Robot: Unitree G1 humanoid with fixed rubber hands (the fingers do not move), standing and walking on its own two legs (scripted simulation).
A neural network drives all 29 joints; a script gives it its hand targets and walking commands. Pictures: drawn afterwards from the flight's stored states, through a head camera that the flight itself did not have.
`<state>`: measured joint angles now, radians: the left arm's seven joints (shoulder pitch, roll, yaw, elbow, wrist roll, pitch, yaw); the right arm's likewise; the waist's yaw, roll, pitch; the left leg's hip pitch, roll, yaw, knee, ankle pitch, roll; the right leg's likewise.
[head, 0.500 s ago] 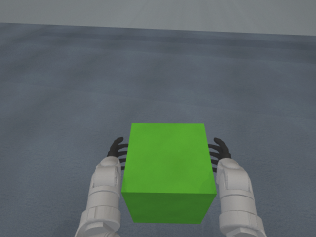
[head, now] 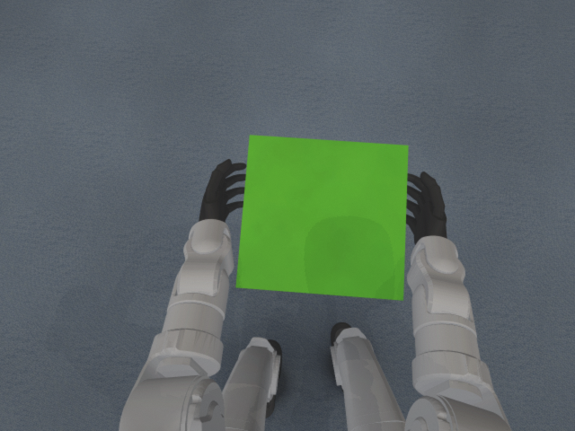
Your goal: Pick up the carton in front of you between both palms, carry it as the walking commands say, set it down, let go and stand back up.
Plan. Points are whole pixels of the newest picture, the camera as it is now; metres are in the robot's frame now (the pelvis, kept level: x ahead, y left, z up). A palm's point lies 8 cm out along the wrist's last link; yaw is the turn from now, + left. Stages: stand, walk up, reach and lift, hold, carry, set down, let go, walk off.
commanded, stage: set down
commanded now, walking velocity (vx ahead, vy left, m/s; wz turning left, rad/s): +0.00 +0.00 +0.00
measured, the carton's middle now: (317, 223) +0.40 -0.04 -0.16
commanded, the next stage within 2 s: none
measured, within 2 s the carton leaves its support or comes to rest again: rests again in 1.86 s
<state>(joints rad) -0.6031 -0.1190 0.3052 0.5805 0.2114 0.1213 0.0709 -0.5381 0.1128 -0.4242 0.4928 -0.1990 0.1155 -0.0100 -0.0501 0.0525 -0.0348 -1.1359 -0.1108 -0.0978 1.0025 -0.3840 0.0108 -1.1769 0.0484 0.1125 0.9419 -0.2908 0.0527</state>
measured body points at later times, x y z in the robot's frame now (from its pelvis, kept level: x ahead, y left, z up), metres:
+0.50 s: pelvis -0.03 -0.01 -0.12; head +0.25 -0.02 +0.23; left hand +0.47 +0.09 -0.23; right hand +0.41 -0.21 -0.23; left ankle +0.03 +0.10 -0.66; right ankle +0.07 -0.14 -0.66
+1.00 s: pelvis -0.06 +0.00 -0.23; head +0.29 +0.01 +0.05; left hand +0.52 +0.08 -0.38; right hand +0.43 -0.21 -0.38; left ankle +0.03 +0.10 -0.66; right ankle +0.07 -0.14 -0.66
